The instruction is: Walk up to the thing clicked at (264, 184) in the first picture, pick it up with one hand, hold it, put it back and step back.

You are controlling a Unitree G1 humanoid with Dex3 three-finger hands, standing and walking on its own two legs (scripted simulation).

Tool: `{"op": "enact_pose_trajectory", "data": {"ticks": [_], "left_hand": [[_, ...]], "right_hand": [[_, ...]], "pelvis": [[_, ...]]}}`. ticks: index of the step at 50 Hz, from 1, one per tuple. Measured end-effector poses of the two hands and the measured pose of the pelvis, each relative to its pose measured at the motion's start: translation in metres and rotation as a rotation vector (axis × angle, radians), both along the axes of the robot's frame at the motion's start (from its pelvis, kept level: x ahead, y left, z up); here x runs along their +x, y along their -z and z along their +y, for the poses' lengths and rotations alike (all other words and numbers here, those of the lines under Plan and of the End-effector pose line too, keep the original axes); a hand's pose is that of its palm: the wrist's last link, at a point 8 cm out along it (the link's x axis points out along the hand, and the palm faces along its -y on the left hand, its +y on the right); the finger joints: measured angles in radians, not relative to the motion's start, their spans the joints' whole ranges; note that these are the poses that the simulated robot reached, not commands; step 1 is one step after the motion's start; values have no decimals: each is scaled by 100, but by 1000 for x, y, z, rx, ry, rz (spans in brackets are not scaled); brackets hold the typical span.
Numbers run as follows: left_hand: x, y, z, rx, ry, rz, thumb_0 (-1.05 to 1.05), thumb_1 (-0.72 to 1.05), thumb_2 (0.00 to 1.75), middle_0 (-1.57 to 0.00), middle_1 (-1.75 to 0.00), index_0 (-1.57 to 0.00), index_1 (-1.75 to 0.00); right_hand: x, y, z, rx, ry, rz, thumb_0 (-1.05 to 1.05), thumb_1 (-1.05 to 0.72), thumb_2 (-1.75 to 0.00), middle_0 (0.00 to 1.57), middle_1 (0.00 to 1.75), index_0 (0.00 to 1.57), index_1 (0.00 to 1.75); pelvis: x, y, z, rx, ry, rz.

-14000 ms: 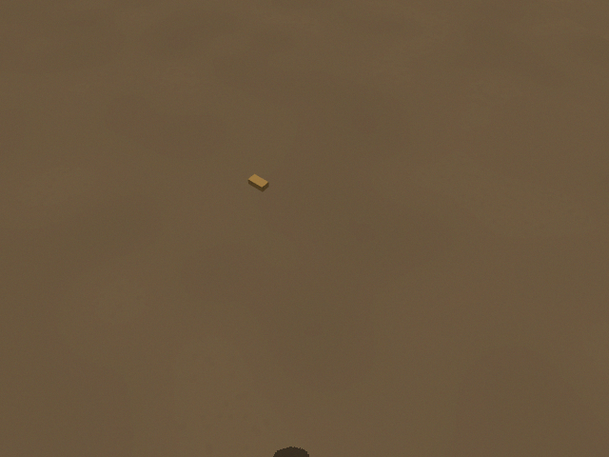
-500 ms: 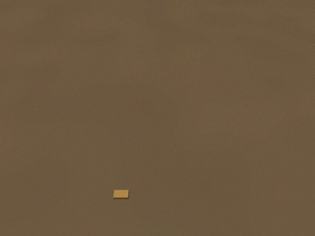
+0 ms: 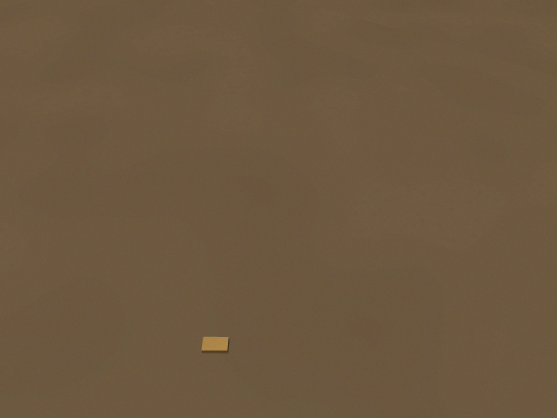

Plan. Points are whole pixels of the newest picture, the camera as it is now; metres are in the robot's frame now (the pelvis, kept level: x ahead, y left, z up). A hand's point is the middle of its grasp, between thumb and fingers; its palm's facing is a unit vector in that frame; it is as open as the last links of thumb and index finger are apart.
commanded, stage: stand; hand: left
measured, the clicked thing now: (215, 345) +0.46 +0.23 -0.77
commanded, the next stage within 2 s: walk up in 0.20 s
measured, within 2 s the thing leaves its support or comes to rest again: neither
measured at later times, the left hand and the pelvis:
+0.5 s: hand out of the picture +0.08 +0.25 -0.16, palm faces +0.01 -0.94 -0.33, open 7.4 cm; pelvis +0.02 +0.00 +0.00, yaw +0 degrees
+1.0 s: hand out of the picture +0.11 +0.24 -0.16, palm faces +0.01 -0.94 -0.33, open 7.4 cm; pelvis +0.02 -0.01 +0.00, yaw -1 degrees
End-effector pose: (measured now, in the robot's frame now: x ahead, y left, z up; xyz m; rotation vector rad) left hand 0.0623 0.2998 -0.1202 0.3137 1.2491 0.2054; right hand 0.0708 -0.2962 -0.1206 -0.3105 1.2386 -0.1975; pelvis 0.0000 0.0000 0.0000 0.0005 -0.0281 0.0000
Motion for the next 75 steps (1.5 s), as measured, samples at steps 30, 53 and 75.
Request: {"op": "enact_pose_trajectory", "data": {"ticks": [30,53,75], "left_hand": [[18,4,-7,-16,-30,-8,0,90,90,-20,-30,-20,-30],[35,1,-12,-10,-13,-38,0,90,90,-20,-30,-20,-30],[22,4,-11,-18,-11,-26,0,90,90,-20,-30,-20,-30]], "right_hand": [[22,-4,-10,-29,-3,-39,1,-90,-90,21,30,20,30],[23,-2,-14,-26,4,-44,1,-90,-90,21,30,20,30],[6,-3,-13,-28,9,-26,1,-90,-90,21,30,20,30]], "pelvis": [[21,3,-6,1,3,1],[23,3,-11,3,11,-9],[13,3,-8,-1,13,-16]]}}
